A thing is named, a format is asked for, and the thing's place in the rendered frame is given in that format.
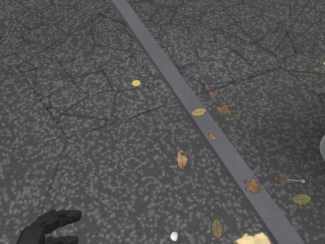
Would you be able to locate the left robot hand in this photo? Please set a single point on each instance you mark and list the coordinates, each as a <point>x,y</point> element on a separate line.
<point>48,222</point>

